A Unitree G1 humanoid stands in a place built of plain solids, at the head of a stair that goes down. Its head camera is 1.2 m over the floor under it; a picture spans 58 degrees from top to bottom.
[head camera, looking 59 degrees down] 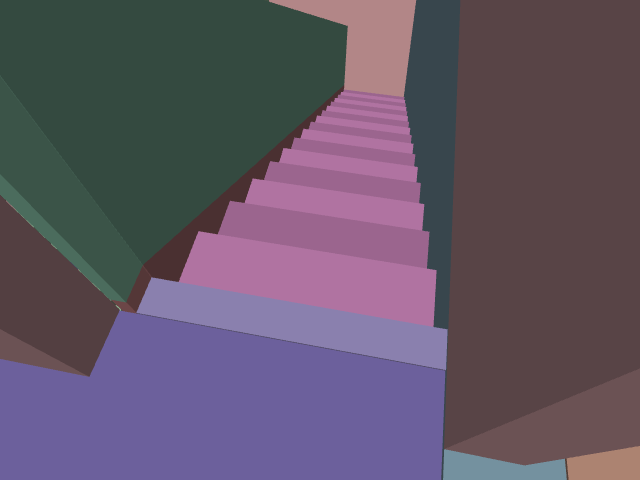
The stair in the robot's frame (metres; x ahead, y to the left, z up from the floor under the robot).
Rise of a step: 0.20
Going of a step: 0.29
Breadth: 0.90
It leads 11 degrees to the right of straight ahead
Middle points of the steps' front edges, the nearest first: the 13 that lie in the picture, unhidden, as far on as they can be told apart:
0.51 0.08 0.00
0.80 0.02 -0.19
1.09 -0.03 -0.39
1.37 -0.09 -0.59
1.66 -0.14 -0.79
1.95 -0.20 -0.98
2.24 -0.25 -1.18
2.53 -0.31 -1.38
2.82 -0.36 -1.57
3.11 -0.41 -1.77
3.40 -0.47 -1.97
3.69 -0.52 -2.17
3.98 -0.58 -2.36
